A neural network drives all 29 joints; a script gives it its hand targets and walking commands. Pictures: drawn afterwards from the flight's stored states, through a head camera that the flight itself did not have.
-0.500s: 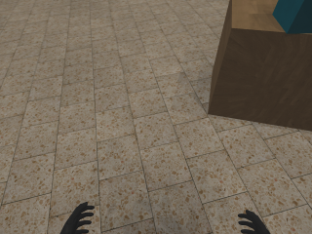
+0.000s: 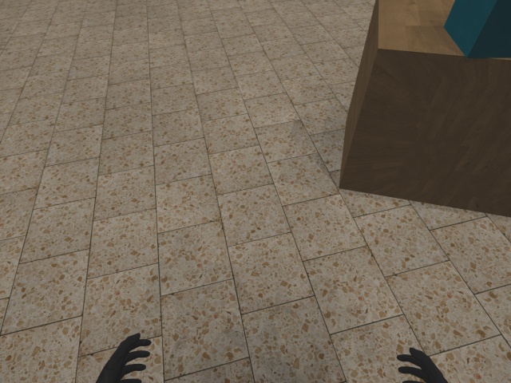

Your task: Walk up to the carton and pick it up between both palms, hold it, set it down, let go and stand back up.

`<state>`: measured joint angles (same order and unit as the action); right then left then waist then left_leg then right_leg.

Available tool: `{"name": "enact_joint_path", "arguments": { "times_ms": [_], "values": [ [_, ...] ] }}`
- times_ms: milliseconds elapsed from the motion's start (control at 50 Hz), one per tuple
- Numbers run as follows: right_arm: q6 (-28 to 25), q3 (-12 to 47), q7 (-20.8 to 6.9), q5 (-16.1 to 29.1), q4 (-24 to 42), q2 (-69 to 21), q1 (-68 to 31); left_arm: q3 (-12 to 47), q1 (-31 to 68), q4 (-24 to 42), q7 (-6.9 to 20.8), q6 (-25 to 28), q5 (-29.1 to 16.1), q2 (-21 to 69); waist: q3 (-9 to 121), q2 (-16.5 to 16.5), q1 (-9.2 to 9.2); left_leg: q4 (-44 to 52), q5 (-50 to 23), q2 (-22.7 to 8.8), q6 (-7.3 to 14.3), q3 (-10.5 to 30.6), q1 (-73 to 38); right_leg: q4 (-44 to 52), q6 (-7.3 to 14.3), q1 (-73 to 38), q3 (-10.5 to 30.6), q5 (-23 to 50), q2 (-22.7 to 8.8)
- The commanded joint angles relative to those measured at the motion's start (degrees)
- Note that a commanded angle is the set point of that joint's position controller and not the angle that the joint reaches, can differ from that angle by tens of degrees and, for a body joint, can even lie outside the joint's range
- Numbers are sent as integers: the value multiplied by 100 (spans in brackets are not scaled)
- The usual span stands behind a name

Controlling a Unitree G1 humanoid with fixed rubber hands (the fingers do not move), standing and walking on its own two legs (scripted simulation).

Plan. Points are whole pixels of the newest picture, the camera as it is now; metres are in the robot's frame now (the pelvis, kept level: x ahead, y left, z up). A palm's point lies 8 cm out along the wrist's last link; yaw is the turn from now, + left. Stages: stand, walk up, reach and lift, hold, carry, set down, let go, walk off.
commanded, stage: stand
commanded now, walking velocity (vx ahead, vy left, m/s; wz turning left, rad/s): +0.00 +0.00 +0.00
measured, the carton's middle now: out of the picture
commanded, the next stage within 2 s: walk up in 0.60 s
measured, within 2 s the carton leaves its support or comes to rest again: neither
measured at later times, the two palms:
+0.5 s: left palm out of the picture +0.12 +0.26 -0.09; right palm out of the picture +0.11 -0.25 -0.11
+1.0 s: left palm out of the picture +0.12 +0.27 -0.09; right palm out of the picture +0.04 -0.32 -0.10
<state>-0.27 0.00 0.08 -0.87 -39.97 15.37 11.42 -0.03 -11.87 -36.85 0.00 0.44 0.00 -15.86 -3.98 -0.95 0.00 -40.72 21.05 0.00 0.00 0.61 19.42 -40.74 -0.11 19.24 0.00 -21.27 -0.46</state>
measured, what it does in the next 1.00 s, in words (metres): lifts its right foot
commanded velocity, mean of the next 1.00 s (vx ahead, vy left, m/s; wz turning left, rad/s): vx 0.00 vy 0.00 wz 0.00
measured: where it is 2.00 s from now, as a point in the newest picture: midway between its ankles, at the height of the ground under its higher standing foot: (340, 373)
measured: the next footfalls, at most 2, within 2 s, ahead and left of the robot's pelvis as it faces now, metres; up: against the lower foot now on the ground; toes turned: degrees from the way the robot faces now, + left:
right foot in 1.20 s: +0.15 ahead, -0.27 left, +0.00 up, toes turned -11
left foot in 1.86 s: +0.36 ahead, -0.14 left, +0.00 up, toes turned -6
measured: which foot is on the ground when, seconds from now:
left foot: down 0.00-1.00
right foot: down 0.00-0.86, up 0.88-1.00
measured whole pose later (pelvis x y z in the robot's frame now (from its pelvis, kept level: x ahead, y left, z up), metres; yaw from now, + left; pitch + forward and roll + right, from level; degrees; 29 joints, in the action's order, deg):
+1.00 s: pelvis -0.01 -0.03 +0.00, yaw -4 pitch -3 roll +1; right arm -4.0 0.0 0.5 -0.9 -45.8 19.3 16.8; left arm -3.2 -12.4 -42.4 4.9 -1.5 0.8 -22.8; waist -3.9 2.0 0.0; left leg -39.3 21.5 -3.3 1.0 -2.1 15.0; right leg -56.2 1.1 28.3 0.6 -25.0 -0.8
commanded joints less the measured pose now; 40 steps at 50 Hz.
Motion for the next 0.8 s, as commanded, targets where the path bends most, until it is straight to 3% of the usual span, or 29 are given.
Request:
{"name": "enact_joint_path", "arguments": {
  "times_ms": [0, 40, 100, 140, 200, 240, 300, 340, 360, 400, 420, 460, 480, 520, 540, 580, 760, 780],
  "values": [
    [-354, -510, 55, -74, 224, 1454, -164, -521, 339, 137, -64, 335, 124, -1436, 1028, 109, -63, 606, -1390, -497, 464, 501, -432, 516, 528, -342, 599, 1484, -469],
    [-337, -513, 54, -50, 221, 1477, -226, -511, 215, 97, -58, 286, 107, -1373, 1031, 41, 41, 636, -1555, -533, 493, 583, -313, 489, 456, -489, 468, 1401, -409],
    [-345, -471, 60, -45, 195, 1392, -255, -490, 240, 58, -62, 315, 110, -1316, 1168, -25, 14, 611, -1649, -570, 480, 549, -543, 465, 505, -411, 571, 1554, -451],
    [-327, -506, 58, -39, 201, 1450, -277, -467, 316, 88, -55, 336, 118, -1318, 1042, 177, 12, 611, -1464, -560, 505, 547, -440, 470, 526, -366, 539, 1446, -450],
    [-287, -497, 58, -46, 108, 1488, -246, -476, 249, 6, -84, 280, 123, -1450, 797, 120, -22, 670, -1281, -461, 436, 470, -449, 622, 558, -181, 635, 1204, -464],
    [-339, -518, 56, -55, 59, 1564, -264, -512, 291, -6, -62, 259, 92, -1386, 951, 9, 21, 837, -1254, -614, 491, 650, -362, 511, 501, -402, 480, 1255, -420],
    [-334, -509, 35, -28, 91, 1426, -390, -467, 253, -52, -70, 286, 111, -1383, 921, 174, 71, 727, -1372, -534, 452, 525, -360, 656, 494, -508, 498, 1341, -437],
    [-331, -493, 53, -10, 20, 1414, -308, -477, 282, -124, -59, 315, 129, -1479, 950, 184, -19, 665, -1426, -516, 451, 556, -471, 753, 536, -474, 663, 1495, -528],
    [-322, -523, 62, -40, -32, 1584, -248, -487, 217, -94, -47, 305, 74, -1408, 993, 32, 11, 720, -1543, -573, 507, 583, -519, 592, 483, -440, 569, 1544, -460],
    [-325, -440, 66, -44, -69, 1425, -206, -479, 235, -135, -90, 312, 118, -1462, 783, 61, 11, 789, -1617, -599, 528, 606, -464, 608, 503, -372, 622, 1450, -442],
    [-334, -457, 51, -45, -64, 1459, -273, -507, 308, -170, -67, 289, 100, -1469, 836, -50, 13, 911, -1476, -655, 526, 670, -416, 560, 481, -485, 532, 1413, -407],
    [-290, -482, 62, -58, -79, 1551, -398, -479, 235, -221, -58, 243, 82, -1420, 609, 29, 78, 923, -961, -589, 496, 662, -194, 710, 490, -389, 553, 988, -426],
    [-297, -473, 45, -33, -89, 1463, -317, -490, 303, -215, -69, 268, 140, -1538, 637, 137, -28, 895, -979, -561, 470, 625, -329, 798, 525, -322, 704, 1025, -482],
    [-285, -469, 60, -44, -122, 1526, -392, -432, 272, -236, -52, 306, 75, -1399, 760, -103, 52, 926, -937, -585, 527, 696, -317, 722, 477, -414, 643, 1013, -420],
    [-284, -490, 53, -39, -142, 1553, -317, -434, 417, -262, -39, 332, 116, -1475, 650, 100, -23, 890, -827, -523, 466, 653, -320, 847, 510, -320, 645, 918, -443],
    [-312, -457, 33, -45, -215, 1468, -253, -432, 402, -285, -63, 289, 113, -1408, 483, 143, -27, 1030, -706, -591, 499, 779, -284, 891, 490, -222, 716, 810, -445],
    [-303, -439, 38, -44, -295, 1477, -453, -454, 498, -427, -34, 289, 125, -1439, 479, 64, -11, 1111, -661, -571, 487, 739, -203, 938, 515, -306, 742, 770, -479],
    [-467, -847, 120, -49, -442, 2484, 864, -705, 201, 122, 281, 114, 401, -1993, 553, 466, -373, 1123, 1366, -985, 1068, 1343, -1336, 330, 754, 1250, 1207, -647, -253]
  ]
}}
